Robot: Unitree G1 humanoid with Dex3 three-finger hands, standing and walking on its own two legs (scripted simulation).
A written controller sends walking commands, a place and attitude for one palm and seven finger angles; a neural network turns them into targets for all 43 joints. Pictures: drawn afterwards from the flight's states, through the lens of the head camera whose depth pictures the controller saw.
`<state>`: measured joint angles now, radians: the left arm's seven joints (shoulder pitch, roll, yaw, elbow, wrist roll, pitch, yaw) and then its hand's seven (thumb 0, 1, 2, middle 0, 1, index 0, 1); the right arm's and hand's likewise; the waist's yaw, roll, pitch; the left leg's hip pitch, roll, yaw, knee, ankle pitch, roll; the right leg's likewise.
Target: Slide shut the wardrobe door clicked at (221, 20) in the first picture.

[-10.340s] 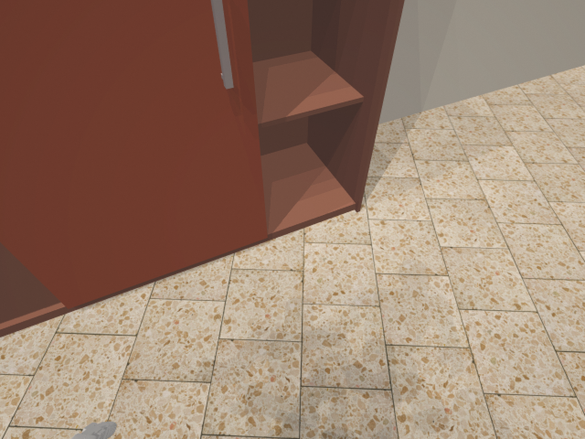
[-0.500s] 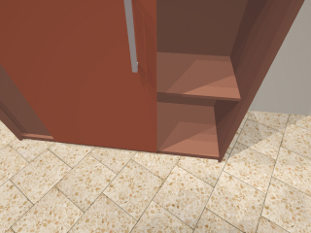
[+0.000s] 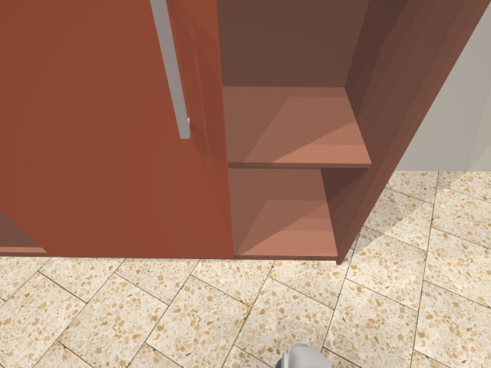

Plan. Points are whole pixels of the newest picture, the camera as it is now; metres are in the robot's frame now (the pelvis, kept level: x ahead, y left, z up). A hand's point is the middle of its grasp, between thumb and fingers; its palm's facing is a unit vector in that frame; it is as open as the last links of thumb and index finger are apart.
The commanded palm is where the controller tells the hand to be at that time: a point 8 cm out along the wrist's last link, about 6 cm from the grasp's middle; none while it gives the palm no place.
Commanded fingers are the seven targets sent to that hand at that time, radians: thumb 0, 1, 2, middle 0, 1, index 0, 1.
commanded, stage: take the last steps up to it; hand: left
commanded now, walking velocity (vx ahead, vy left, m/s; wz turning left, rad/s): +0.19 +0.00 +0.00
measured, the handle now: (174, 69) +0.61 +0.15 +0.17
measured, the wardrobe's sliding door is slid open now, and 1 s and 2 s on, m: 0.45 0.45 0.45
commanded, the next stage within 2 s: come to a stop and stand still in 0.10 s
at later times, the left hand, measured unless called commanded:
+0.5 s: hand (158, 360) +0.17 +0.17 -0.18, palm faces +0.06 -0.98 -0.21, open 7.3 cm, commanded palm none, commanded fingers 0.00 0.90 0.90 -0.20 -0.30 -0.20 -0.30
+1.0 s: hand out of the picture +0.16 +0.15 -0.18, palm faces -0.02 -0.97 -0.25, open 7.4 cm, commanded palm none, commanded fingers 0.00 0.90 0.90 -0.20 -0.30 -0.20 -0.30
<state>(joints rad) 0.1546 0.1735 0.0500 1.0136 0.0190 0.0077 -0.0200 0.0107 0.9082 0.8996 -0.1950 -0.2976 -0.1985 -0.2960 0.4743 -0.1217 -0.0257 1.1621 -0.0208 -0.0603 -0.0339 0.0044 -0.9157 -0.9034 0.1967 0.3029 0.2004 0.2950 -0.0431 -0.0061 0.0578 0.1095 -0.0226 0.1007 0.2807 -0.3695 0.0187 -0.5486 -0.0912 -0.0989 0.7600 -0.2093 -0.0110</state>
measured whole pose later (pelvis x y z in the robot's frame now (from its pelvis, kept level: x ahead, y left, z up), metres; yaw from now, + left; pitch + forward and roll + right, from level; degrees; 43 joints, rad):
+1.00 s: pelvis +0.11 -0.03 -0.02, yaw -1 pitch -2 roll +0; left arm 0.29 0.16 0.00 0.97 0.02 0.02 0.04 0.01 0.90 0.90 -0.20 -0.30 -0.20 -0.30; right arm 0.27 -0.20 -0.04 0.95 -0.02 0.02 -0.01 0.00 -0.91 -0.90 0.20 0.30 0.20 0.29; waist -0.03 0.04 0.03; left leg -0.39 0.03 0.01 0.68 -0.25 -0.01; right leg -0.22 -0.01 0.01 0.70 -0.44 0.01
